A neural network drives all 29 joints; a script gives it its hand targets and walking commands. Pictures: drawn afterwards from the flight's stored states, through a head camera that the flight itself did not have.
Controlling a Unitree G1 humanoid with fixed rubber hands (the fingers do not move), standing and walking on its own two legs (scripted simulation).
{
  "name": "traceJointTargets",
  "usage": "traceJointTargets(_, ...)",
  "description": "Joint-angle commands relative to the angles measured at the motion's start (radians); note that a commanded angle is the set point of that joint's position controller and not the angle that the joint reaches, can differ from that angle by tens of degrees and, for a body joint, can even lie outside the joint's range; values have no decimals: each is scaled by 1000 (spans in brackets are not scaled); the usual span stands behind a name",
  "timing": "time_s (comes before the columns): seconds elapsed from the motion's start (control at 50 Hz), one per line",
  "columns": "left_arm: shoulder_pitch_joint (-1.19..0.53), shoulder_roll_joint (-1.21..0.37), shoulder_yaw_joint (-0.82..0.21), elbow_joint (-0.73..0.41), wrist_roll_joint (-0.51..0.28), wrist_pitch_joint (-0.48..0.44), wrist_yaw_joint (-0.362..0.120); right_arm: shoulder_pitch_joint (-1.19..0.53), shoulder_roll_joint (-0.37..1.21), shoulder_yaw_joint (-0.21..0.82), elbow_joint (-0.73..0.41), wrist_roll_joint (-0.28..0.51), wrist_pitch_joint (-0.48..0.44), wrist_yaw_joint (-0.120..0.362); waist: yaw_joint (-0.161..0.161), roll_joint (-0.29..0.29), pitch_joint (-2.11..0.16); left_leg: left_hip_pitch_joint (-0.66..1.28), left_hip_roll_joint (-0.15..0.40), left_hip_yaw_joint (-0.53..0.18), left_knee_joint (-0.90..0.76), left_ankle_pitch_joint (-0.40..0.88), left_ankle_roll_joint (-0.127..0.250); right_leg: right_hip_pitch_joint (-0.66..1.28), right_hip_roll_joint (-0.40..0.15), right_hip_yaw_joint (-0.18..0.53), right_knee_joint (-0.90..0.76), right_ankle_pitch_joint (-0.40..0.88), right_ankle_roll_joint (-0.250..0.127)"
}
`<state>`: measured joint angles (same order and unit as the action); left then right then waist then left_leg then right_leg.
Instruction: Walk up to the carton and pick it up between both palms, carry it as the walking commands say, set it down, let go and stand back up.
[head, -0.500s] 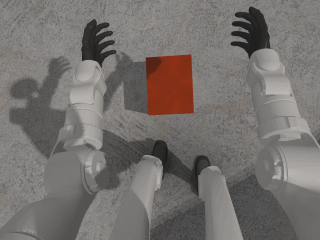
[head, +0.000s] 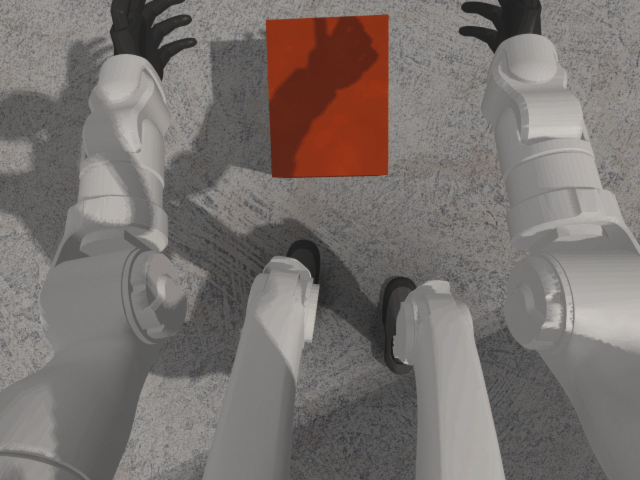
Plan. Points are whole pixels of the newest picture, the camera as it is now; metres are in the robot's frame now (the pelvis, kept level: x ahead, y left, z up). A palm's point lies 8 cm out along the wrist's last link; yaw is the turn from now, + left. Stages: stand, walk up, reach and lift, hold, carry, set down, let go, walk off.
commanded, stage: reach and lift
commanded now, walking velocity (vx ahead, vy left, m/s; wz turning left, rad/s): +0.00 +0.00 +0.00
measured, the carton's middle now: (329, 109) +0.52 +0.10 -0.45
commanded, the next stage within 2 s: none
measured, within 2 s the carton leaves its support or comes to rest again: neither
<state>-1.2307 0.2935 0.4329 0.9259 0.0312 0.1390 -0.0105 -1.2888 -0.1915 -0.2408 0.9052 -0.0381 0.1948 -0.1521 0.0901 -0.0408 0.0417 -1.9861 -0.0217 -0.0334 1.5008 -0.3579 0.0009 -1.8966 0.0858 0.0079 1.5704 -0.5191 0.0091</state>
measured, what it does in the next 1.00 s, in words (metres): lowers itself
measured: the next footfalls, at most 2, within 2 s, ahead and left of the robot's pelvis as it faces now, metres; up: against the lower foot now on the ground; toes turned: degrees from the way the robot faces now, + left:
none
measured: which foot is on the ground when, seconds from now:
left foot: down 0.00-1.00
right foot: down 0.00-1.00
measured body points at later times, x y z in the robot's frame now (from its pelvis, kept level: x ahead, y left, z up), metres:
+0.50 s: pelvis -0.02 +0.01 -0.12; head +0.35 +0.04 +0.13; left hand +0.49 +0.27 -0.30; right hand +0.56 -0.09 -0.29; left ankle +0.12 +0.12 -0.51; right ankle +0.07 -0.11 -0.51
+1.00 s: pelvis -0.01 +0.00 -0.18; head +0.37 +0.02 +0.04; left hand +0.51 +0.26 -0.39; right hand +0.55 -0.10 -0.40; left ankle +0.12 +0.12 -0.51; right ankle +0.07 -0.11 -0.51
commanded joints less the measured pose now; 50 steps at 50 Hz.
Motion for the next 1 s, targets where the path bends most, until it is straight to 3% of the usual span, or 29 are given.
traceJointTargets(0.0,-247,100,-29,-129,-5,-36,37,-278,-114,4,-111,17,-52,18,40,41,-1120,734,-23,87,60,337,-47,231,35,-69,-26,199,59)
traceJointTargets(0.16,-240,90,-85,-149,-57,-52,99,-269,-169,64,-87,89,-81,29,45,43,-1198,930,-11,26,225,517,-50,19,38,-86,129,168,53)
traceJointTargets(0.22,-249,97,-101,-147,-78,-51,118,-298,-205,87,-95,112,-86,27,51,38,-1192,967,-10,11,269,523,-46,-35,34,-88,175,137,48)
traceJointTargets(0.36,-338,112,-135,-57,-120,-57,120,-414,-243,136,-8,145,-87,35,45,-15,-1009,773,-8,13,330,325,-32,-72,22,-75,257,51,36)
traceJointTargets(0.46,-396,158,-134,54,-122,-71,96,-463,-224,165,117,172,-89,39,65,-23,-903,587,1,45,377,182,-21,-27,5,-47,308,18,29)
traceJointTargets(0.62,-480,212,-169,102,-161,-107,71,-536,-240,178,156,194,-113,24,72,-4,-883,451,28,65,478,158,-27,68,-14,-13,383,68,30)
traceJointTargets(0.7,-506,225,-176,128,-193,-131,65,-575,-243,200,148,177,-129,14,64,-59,-828,366,34,49,526,197,-32,86,-23,-1,426,126,36)
traceJointTargets(0.74,-483,231,-163,189,-196,-142,60,-566,-219,229,166,180,-133,19,80,-107,-775,320,37,42,552,215,-28,79,-28,9,445,150,44)
traceJointTargets(0.8,-448,247,-137,259,-183,-158,56,-555,-181,270,163,205,-138,28,128,-141,-743,291,40,40,580,245,-18,86,-29,27,470,182,54)
traceJointTargets(0.88,-438,260,-142,228,-188,-179,75,-576,-188,297,68,265,-159,30,189,-88,-844,381,38,41,593,372,-14,124,-12,25,513,279,55)
traceJointTargets(0.92,-408,229,-170,236,-206,-178,75,-543,-184,315,68,271,-159,28,182,-76,-874,406,36,40,603,416,-15,139,-10,21,523,318,53)
traceJointTargets(0.98,-392,199,-201,247,-242,-168,63,-492,-196,307,95,242,-150,24,119,-95,-836,390,34,32,608,393,-17,130,-17,14,522,308,50)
